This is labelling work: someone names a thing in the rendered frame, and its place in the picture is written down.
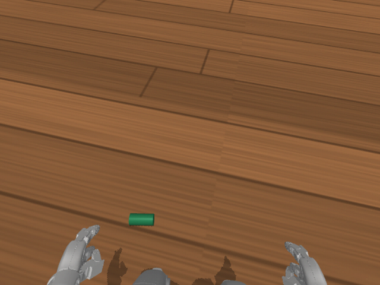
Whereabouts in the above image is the can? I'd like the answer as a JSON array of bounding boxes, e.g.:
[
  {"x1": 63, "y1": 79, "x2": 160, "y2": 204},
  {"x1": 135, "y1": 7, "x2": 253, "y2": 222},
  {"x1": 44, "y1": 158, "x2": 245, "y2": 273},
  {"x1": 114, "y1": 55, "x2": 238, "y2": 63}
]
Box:
[{"x1": 129, "y1": 213, "x2": 154, "y2": 226}]

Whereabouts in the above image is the left robot arm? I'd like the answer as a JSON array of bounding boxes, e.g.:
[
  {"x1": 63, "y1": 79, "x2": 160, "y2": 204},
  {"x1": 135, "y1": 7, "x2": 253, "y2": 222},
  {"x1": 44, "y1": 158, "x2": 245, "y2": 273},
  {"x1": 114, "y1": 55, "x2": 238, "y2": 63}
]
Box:
[{"x1": 47, "y1": 270, "x2": 80, "y2": 285}]

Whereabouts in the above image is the right robot hand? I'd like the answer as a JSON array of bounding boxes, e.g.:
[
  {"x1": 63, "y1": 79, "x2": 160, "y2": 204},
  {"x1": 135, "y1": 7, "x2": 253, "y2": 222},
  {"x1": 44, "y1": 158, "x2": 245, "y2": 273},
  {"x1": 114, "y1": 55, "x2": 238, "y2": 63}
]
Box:
[{"x1": 282, "y1": 242, "x2": 327, "y2": 285}]

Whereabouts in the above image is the left robot hand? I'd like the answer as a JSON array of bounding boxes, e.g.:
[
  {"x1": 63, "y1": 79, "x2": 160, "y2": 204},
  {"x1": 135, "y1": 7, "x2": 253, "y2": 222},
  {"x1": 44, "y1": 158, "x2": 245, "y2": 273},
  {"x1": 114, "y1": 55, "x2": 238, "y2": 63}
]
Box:
[{"x1": 57, "y1": 224, "x2": 105, "y2": 282}]

